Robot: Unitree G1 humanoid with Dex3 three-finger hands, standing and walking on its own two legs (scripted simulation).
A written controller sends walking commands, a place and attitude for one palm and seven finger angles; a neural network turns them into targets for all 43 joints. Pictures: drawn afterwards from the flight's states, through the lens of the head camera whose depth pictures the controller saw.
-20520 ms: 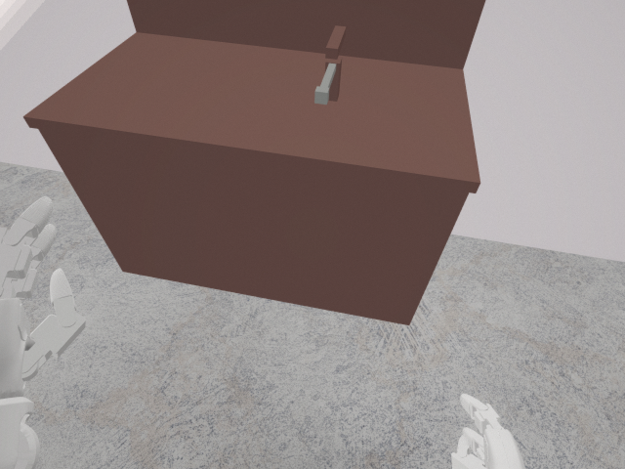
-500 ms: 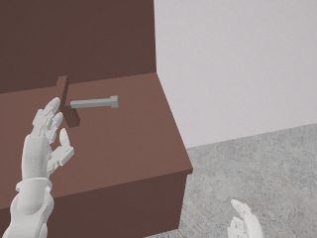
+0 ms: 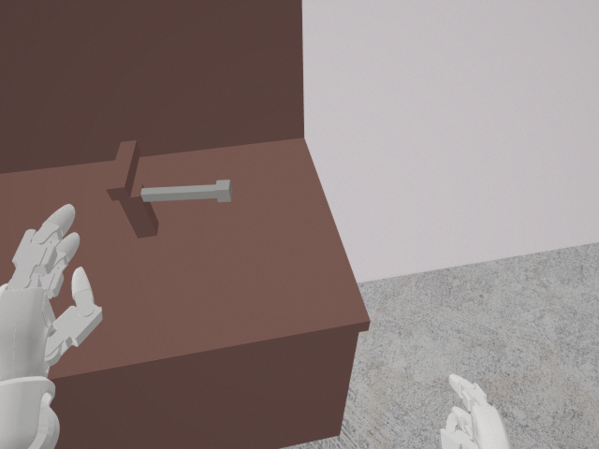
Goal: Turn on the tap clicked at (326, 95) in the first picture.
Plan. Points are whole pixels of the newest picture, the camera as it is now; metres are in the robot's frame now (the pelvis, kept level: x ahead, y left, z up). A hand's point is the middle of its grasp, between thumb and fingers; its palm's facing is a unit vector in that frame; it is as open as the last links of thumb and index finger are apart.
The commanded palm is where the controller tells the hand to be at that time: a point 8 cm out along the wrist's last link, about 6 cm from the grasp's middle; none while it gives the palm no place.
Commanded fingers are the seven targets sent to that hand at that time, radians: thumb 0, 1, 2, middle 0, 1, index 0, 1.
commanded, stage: draw the hand back beside the body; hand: left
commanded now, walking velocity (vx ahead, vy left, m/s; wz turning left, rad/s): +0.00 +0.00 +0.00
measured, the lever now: (223, 190) +0.51 +0.21 +0.06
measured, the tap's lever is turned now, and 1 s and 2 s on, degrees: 82 82 82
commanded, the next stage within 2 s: step back with the hand held close in 0.04 s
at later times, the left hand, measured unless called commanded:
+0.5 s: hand (79, 334) +0.18 +0.25 +0.15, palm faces +0.30 -0.85 -0.44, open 7.4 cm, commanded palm +0.13 +0.29 +0.18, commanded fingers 0.00 0.90 0.90 -0.20 -0.30 -0.20 -0.30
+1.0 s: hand (6, 418) +0.09 +0.25 +0.17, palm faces +0.39 -0.84 -0.38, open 7.4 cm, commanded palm +0.04 +0.30 +0.18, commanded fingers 0.00 0.90 0.90 -0.20 -0.30 -0.20 -0.30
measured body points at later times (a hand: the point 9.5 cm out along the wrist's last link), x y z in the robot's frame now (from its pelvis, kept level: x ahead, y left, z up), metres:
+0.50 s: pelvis -0.04 +0.02 +0.00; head -0.02 +0.00 +0.45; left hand +0.15 +0.29 +0.17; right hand +0.14 -0.22 -0.09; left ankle +0.02 +0.14 -0.73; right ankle -0.06 -0.13 -0.73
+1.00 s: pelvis -0.11 +0.02 -0.01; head -0.10 +0.02 +0.44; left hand +0.07 +0.30 +0.19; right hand +0.07 -0.21 -0.09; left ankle +0.02 +0.14 -0.73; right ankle -0.06 -0.13 -0.73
